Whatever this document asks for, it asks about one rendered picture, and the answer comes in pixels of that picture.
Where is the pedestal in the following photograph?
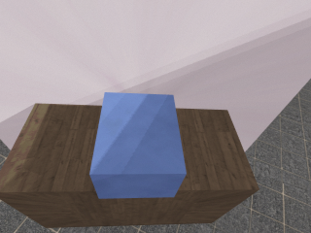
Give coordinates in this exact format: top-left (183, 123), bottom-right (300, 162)
top-left (0, 103), bottom-right (259, 228)

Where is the carton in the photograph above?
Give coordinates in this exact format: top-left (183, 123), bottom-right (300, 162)
top-left (89, 92), bottom-right (187, 199)

